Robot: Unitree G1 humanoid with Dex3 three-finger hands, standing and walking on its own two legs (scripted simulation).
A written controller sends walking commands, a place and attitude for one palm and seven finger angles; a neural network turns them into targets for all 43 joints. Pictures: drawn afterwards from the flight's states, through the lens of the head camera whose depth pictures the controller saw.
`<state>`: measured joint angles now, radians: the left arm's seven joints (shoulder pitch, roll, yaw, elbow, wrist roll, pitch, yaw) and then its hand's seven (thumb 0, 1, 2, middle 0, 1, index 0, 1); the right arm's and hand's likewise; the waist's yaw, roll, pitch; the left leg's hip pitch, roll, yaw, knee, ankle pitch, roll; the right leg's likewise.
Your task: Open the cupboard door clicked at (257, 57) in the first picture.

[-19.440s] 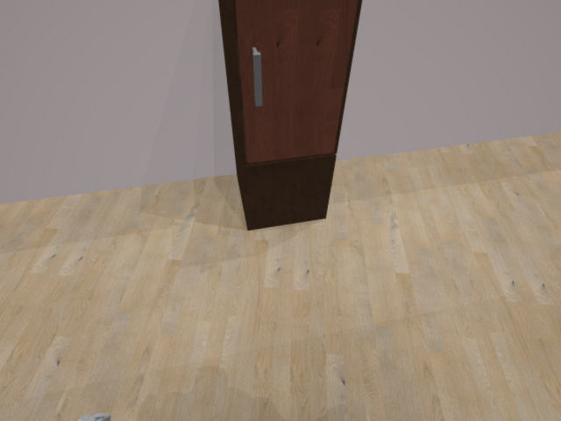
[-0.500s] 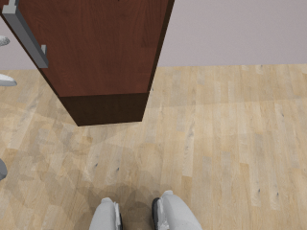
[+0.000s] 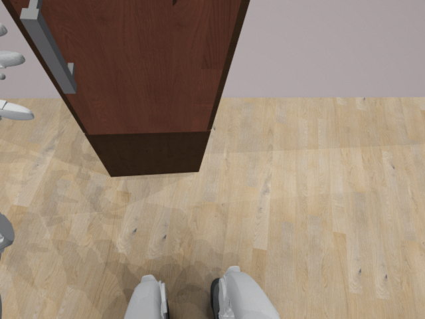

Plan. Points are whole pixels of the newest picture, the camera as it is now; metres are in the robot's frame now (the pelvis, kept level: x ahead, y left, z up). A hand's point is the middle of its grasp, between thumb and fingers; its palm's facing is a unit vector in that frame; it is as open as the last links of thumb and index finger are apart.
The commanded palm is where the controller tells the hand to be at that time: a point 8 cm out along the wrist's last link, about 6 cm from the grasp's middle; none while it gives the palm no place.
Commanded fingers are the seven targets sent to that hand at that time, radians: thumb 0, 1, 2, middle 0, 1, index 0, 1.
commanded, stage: slide the fingers in behind the handle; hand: left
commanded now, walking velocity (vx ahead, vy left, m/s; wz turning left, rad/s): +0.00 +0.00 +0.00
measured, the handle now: (55, 48) +0.56 +0.23 +0.08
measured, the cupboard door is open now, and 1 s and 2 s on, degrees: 0 0 0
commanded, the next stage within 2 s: close the thumb around the handle in 1.70 s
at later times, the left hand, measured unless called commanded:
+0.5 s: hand (28, 75) +0.50 +0.26 +0.09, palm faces +0.02 -1.00 -0.01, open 14.0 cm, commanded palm +0.48 +0.30 +0.08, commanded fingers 0.00 -0.50 0.30 -0.30 -1.20 -0.30 -1.20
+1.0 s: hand (55, 76) +0.51 +0.22 +0.08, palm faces +0.02 -1.00 -0.01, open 14.0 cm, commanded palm +0.49 +0.26 +0.08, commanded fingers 0.00 -0.50 0.30 -0.30 -1.20 -0.30 -1.20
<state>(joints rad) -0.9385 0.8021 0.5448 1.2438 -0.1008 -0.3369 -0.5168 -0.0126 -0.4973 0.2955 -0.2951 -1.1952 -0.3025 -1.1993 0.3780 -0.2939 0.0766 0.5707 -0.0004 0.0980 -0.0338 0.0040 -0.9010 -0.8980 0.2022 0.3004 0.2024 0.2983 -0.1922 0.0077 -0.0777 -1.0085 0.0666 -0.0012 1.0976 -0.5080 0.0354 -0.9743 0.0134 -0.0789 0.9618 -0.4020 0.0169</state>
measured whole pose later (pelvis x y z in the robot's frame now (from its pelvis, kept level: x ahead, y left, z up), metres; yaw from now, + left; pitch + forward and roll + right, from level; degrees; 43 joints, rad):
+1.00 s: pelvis +0.00 -0.01 +0.00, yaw +1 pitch +22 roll -4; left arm -0.92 0.63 0.45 1.20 -0.10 -0.37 -0.37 -0.01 -0.50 0.30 -0.30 -1.20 -0.30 -1.20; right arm 0.39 -0.28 0.06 0.60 0.00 0.09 -0.02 0.01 -0.90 -0.90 0.20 0.30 0.20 0.30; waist -0.19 0.02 -0.09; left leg -0.97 0.06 0.00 1.07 -0.50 0.02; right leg -0.95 0.01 -0.07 0.97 -0.41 0.00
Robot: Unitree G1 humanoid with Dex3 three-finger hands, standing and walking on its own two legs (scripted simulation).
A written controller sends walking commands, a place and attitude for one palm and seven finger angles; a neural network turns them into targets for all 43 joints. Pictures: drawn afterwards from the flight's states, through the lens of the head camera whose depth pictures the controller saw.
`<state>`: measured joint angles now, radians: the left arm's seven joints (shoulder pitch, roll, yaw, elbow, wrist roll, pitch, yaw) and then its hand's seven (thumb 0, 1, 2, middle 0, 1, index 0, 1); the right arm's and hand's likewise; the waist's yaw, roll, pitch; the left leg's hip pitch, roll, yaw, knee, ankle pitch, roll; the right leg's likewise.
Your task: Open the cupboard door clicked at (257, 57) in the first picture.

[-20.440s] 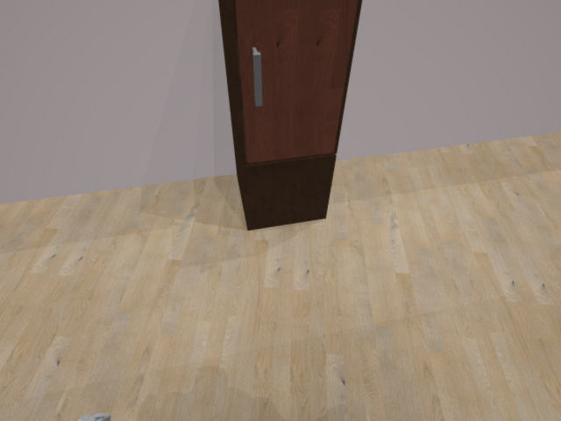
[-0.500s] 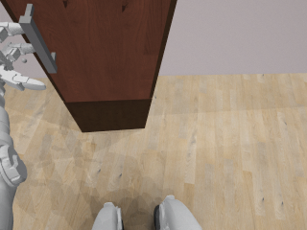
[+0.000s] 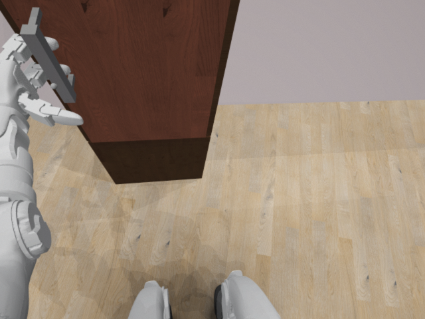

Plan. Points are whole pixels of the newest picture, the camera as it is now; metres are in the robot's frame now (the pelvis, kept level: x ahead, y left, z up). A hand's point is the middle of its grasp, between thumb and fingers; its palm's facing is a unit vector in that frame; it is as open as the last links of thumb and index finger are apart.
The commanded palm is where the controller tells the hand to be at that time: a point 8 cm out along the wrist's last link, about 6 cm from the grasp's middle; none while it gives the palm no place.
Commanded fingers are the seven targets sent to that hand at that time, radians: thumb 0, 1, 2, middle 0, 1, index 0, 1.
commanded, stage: slide the fingers in behind the handle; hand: left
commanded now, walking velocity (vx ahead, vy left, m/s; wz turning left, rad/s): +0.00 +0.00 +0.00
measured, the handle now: (54, 60) +0.57 +0.24 +0.07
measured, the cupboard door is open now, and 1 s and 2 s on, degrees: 0 0 9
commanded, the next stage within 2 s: close the thumb around the handle in 0.70 s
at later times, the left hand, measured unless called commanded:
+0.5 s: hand (66, 84) +0.51 +0.21 +0.08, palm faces +0.03 -1.00 -0.02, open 14.1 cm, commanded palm +0.49 +0.25 +0.07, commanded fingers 0.00 -0.50 0.30 -0.30 -1.20 -0.30 -1.20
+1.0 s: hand (65, 84) +0.51 +0.21 +0.08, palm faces +0.02 -1.00 -0.01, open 12.9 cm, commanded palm +0.49 +0.25 +0.07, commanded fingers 0.00 0.12 0.56 -0.34 -1.27 -0.34 -1.27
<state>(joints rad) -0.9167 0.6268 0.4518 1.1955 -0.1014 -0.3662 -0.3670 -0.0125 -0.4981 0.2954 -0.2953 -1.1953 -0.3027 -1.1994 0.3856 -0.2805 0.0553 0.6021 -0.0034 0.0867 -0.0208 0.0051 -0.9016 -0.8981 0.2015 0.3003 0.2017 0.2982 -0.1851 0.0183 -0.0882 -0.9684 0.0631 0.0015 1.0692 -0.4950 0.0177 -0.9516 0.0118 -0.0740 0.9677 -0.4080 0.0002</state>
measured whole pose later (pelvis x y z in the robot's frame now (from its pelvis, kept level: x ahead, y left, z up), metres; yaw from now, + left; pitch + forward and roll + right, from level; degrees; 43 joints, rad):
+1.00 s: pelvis +0.00 +0.00 +0.00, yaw +0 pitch +23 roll -3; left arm -0.89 0.56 0.43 1.16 -0.10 -0.39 -0.30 -0.01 -0.33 0.37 -0.31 -1.21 -0.31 -1.22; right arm 0.39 -0.27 0.04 0.61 -0.01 0.08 -0.01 0.01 -0.90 -0.90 0.20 0.30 0.20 0.30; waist -0.18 0.02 -0.10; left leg -0.96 0.06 0.01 1.07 -0.50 0.02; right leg -0.95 0.01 -0.06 0.97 -0.42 0.00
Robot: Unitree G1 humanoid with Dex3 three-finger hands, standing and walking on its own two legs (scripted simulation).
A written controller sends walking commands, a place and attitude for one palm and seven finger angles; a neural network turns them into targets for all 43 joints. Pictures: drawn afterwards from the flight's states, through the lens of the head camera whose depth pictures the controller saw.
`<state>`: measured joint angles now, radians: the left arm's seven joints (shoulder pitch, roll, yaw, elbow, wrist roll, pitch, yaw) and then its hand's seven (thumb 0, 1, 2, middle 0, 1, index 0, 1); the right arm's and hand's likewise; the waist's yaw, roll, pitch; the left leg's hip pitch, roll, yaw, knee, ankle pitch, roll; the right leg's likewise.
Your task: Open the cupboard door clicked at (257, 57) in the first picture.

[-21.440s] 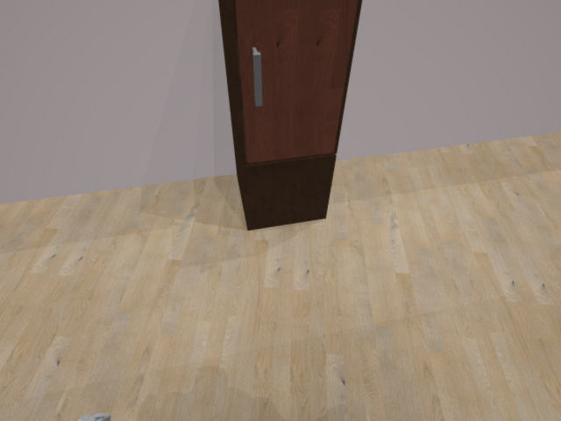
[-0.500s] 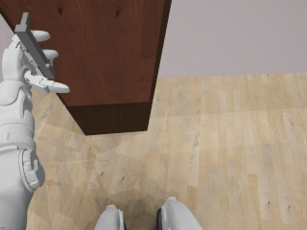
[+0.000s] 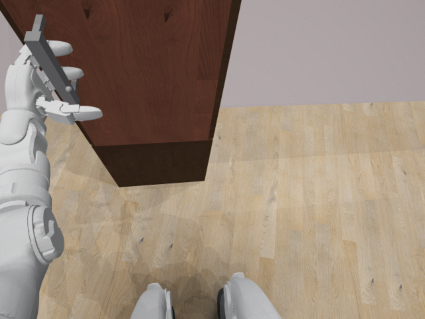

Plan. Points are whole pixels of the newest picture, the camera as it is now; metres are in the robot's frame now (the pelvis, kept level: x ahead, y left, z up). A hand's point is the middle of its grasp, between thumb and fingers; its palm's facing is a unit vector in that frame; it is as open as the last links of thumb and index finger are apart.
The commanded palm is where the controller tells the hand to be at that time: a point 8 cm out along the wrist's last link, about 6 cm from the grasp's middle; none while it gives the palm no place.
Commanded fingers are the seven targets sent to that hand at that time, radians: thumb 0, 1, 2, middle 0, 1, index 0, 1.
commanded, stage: close the thumb around the handle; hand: left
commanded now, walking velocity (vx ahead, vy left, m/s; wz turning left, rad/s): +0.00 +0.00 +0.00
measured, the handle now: (58, 66) +0.56 +0.24 +0.07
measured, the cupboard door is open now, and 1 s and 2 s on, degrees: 0 9 51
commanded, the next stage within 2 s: pull the door open along its arc in 0.50 s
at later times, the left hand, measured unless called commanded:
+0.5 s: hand (68, 89) +0.51 +0.22 +0.08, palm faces +0.03 -1.00 -0.01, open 5.6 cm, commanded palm +0.49 +0.25 +0.07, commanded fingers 0.00 0.90 0.90 -0.40 -1.35 -0.40 -1.35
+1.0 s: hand (70, 114) +0.46 +0.20 +0.07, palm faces -0.01 -1.00 -0.01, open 5.8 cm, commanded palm +0.39 +0.25 +0.07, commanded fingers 0.00 0.90 0.90 -0.40 -1.35 -0.40 -1.35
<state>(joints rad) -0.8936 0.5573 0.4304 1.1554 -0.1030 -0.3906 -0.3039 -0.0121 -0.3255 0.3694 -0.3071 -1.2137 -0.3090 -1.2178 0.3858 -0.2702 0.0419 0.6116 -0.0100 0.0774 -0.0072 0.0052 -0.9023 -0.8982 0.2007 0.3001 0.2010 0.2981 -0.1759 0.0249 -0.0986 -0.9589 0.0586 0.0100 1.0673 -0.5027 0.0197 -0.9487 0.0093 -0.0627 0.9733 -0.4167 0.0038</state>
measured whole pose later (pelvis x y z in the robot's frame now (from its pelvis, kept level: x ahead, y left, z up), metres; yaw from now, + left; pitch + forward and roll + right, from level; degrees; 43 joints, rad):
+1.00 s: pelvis +0.02 +0.00 +0.02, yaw -1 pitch +20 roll -2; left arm -0.53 0.42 0.38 0.80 -0.21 -0.36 -0.31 0.00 0.73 0.74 -0.34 -1.34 -0.34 -1.35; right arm 0.40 -0.26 0.02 0.55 0.02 0.10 0.02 0.01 -0.90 -0.90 0.20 0.30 0.20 0.30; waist -0.13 0.03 -0.13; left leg -0.82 0.06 0.05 0.97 -0.49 0.02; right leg -0.84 0.01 -0.03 0.90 -0.41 0.01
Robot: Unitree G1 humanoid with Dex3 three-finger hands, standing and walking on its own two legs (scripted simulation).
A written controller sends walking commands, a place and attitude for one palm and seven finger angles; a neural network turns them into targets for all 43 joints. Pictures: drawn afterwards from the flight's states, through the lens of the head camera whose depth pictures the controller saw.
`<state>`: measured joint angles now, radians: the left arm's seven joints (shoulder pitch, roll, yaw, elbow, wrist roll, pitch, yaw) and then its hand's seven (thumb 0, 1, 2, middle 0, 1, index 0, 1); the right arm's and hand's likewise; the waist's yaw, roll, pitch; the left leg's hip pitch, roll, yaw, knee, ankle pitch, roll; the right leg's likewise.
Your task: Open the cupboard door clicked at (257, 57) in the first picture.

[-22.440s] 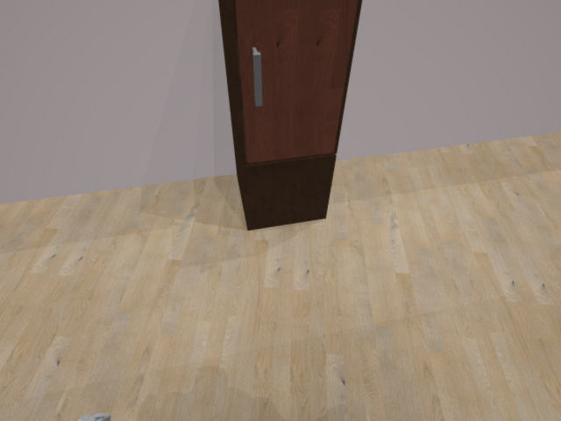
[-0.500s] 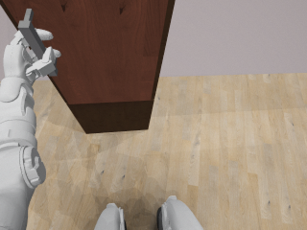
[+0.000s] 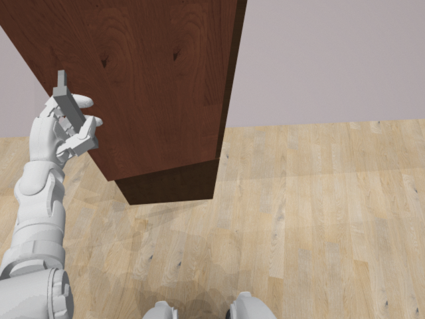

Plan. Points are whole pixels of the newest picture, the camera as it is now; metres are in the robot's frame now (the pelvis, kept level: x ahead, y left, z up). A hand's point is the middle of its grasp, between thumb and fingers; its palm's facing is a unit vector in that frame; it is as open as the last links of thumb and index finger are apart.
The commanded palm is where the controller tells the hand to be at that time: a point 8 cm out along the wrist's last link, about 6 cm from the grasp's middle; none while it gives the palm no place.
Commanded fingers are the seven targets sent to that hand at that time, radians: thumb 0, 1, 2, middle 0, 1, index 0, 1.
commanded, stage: pull the door open along its arc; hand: left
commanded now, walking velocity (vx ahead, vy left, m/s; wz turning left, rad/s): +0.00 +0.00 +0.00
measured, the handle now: (78, 113) +0.49 +0.24 +0.06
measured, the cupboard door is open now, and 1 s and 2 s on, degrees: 9 51 53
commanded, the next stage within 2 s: open thumb and fingers to let go in 1.02 s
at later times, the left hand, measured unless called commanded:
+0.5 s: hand (123, 174) +0.36 +0.14 +0.06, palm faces +0.49 -0.87 -0.01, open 6.0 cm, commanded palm +0.31 +0.17 +0.06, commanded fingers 0.00 0.90 0.90 -0.40 -1.35 -0.40 -1.35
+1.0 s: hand (173, 216) +0.28 +0.05 +0.07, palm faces +0.37 -0.93 +0.05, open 6.3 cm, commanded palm +0.22 +0.09 +0.06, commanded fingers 0.00 0.90 0.90 -0.40 -1.35 -0.40 -1.35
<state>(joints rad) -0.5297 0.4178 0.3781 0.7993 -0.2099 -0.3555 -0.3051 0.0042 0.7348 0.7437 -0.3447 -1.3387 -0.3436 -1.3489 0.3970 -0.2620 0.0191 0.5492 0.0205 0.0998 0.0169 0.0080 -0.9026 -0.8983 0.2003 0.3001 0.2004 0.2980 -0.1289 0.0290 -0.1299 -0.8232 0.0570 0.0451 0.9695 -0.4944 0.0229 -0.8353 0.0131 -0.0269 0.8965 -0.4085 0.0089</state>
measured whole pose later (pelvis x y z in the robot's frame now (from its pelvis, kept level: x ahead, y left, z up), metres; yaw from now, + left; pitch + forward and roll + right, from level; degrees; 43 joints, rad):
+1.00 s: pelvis +0.00 -0.03 +0.01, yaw +3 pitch +12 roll +1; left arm 0.16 -0.11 -0.18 0.11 0.06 -0.31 0.49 0.02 0.68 0.71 -0.29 -1.31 -0.32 -1.31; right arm 0.26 -0.21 -0.02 0.56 -0.06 0.00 0.04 0.01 -0.90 -0.90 0.20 0.30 0.20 0.30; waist -0.03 0.03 -0.13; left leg -0.64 0.03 0.02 0.90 -0.47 -0.02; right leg -0.67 -0.01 -0.05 0.91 -0.44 -0.03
